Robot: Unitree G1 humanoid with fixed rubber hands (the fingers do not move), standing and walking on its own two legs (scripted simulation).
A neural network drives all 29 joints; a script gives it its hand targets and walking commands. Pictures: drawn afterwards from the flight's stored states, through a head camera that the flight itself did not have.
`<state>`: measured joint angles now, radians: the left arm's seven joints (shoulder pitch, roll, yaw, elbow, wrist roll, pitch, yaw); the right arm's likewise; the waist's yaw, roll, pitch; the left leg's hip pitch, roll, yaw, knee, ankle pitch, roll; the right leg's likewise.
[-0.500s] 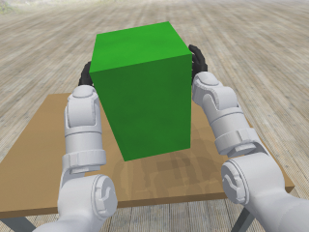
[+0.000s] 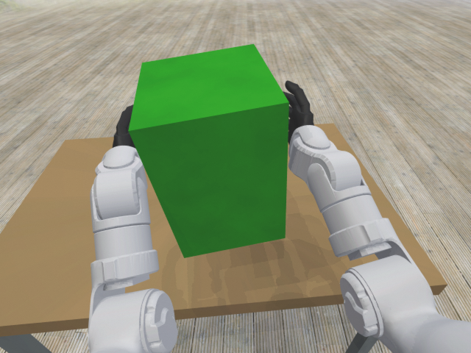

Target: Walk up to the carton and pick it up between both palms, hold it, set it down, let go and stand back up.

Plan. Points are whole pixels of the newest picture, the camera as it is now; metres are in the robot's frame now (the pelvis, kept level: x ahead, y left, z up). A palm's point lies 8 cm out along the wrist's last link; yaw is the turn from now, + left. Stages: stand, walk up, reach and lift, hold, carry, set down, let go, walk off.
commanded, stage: hold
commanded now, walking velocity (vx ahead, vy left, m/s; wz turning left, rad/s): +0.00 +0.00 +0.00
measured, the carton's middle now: (217, 155) +0.37 +0.00 +0.21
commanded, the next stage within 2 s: none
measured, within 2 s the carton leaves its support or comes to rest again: neither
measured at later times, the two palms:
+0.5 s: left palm (137, 143) +0.38 +0.12 +0.24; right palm (307, 121) +0.37 -0.15 +0.25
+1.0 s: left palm (117, 146) +0.37 +0.15 +0.25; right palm (295, 120) +0.36 -0.12 +0.26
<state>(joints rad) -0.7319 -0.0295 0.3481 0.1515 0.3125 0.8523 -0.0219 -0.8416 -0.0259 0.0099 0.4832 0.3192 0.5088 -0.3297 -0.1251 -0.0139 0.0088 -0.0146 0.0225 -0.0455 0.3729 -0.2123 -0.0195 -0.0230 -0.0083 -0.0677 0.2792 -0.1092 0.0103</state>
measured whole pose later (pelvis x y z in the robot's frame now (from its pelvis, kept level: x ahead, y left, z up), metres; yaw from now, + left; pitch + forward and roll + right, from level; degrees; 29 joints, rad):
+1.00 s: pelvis -0.01 +0.01 +0.00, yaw +0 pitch -8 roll -1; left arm -0.81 -0.01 0.36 0.25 0.33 0.85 -0.02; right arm -0.92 -0.01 -0.07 0.58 0.26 0.52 -0.29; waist -0.12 -0.02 -0.02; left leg -0.03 0.01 -0.05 0.37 -0.20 -0.01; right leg -0.05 -0.02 -0.06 0.30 -0.11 0.02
